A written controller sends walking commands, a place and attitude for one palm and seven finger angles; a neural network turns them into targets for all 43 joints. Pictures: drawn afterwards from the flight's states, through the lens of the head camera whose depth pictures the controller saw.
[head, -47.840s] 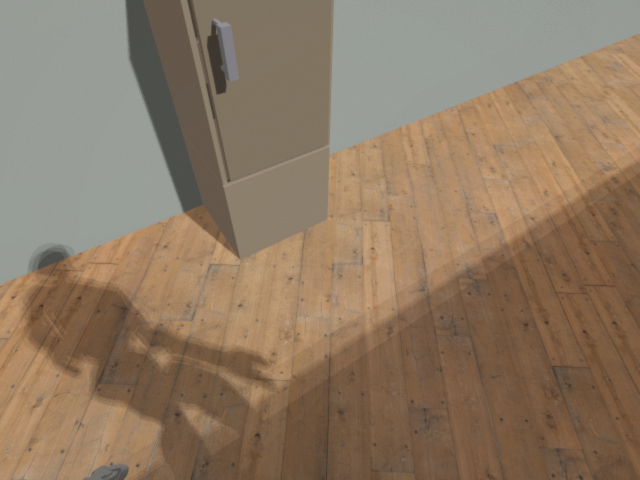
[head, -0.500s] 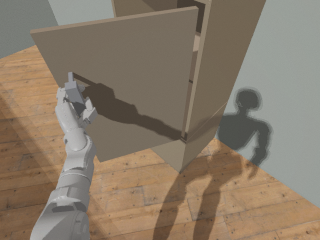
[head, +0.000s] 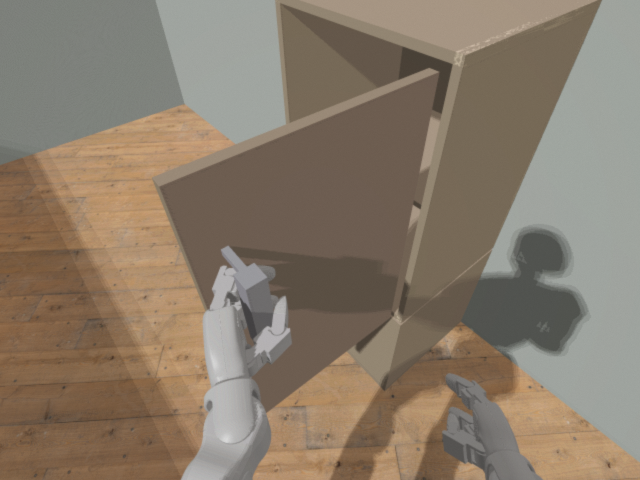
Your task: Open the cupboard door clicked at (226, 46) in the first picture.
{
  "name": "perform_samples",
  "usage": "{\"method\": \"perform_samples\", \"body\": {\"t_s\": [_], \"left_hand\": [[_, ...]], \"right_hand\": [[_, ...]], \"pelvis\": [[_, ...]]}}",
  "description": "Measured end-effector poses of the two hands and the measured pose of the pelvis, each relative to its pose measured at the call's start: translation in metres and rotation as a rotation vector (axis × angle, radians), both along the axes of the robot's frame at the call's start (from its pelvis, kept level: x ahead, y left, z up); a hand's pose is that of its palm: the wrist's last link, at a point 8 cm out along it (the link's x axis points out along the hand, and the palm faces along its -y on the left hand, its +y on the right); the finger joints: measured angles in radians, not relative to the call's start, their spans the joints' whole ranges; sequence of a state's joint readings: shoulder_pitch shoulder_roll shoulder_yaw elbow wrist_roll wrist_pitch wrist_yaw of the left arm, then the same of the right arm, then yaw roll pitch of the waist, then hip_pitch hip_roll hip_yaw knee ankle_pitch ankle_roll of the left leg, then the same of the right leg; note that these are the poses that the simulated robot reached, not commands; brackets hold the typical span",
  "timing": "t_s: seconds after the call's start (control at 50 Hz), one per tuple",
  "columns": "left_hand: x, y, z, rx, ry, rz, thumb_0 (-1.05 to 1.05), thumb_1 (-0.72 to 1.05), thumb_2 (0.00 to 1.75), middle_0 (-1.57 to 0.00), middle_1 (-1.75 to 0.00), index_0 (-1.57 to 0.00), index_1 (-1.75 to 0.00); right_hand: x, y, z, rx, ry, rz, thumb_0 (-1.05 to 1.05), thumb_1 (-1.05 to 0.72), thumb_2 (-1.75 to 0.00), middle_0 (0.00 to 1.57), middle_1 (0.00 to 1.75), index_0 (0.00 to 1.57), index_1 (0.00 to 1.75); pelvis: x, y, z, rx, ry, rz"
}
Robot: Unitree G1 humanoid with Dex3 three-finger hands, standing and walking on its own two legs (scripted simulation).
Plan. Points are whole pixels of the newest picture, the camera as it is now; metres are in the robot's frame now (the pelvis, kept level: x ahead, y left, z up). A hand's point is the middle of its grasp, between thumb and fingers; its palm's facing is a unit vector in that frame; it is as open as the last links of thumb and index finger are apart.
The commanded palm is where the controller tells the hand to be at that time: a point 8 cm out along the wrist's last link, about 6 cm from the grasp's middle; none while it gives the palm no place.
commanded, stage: open thumb and fingers to let go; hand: left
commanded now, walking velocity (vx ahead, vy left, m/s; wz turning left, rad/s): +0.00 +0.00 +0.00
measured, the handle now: (247, 297) +0.31 +0.11 +0.09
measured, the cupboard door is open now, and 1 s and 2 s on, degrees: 89 87 91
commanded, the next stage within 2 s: slide the hand sideways off the handle in 0.90 s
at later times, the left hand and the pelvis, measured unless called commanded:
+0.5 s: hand (282, 330) +0.27 +0.07 +0.10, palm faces +0.38 -0.93 +0.00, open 10.7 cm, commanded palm +0.22 +0.11 +0.09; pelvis -0.01 -0.02 +0.00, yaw +1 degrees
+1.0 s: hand (274, 333) +0.26 +0.07 +0.10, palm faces +0.32 -0.95 +0.01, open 15.8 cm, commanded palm +0.22 +0.11 +0.09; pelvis -0.02 +0.00 +0.00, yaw +1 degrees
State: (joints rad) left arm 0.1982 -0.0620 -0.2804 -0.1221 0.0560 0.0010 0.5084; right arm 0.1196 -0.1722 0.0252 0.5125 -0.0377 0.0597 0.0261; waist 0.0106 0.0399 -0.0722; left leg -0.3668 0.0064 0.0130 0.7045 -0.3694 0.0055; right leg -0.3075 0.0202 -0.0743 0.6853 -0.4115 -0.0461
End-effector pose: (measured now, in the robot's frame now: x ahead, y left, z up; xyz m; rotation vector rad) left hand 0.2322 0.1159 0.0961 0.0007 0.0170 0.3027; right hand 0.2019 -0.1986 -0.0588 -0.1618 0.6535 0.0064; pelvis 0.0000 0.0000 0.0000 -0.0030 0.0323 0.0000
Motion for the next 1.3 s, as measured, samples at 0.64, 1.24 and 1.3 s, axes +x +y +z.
{"method": "perform_samples", "body": {"t_s": [0.64, 1.24, 1.3], "left_hand": [[-0.011, -0.008, 0.001, -0.01, -0.014, 0.069, 0.0, -0.34, 0.37, -0.29, -1.16, -0.29, -1.17], [-0.021, 0.02, -0.001, 0.018, -0.051, -0.424, -0.01, -0.5, 0.3, -0.15, -0.33, -0.09, -0.33], [-0.023, 0.017, -0.002, -0.017, -0.047, -0.411, -0.01, -0.5, 0.3, -0.14, -0.31, -0.1, -0.31]], "right_hand": [[-0.07, -0.043, -0.033, -0.057, 0.175, -0.081, 0.01, -0.9, -0.9, 0.2, 0.3, 0.2, 0.3], [-0.064, 0.009, -0.025, -0.007, 0.087, -0.032, 0.01, -0.9, -0.9, 0.2, 0.3, 0.2, 0.3], [-0.069, 0.008, -0.024, -0.008, 0.072, -0.042, 0.01, -0.9, -0.9, 0.2, 0.3, 0.2, 0.3]], "pelvis": [[-0.018, -0.018, 0.0, 0.009, -0.028, 0.013], [-0.031, 0.015, -0.005, -0.007, -0.032, 0.014], [-0.032, 0.018, -0.005, -0.005, -0.028, 0.007]]}}
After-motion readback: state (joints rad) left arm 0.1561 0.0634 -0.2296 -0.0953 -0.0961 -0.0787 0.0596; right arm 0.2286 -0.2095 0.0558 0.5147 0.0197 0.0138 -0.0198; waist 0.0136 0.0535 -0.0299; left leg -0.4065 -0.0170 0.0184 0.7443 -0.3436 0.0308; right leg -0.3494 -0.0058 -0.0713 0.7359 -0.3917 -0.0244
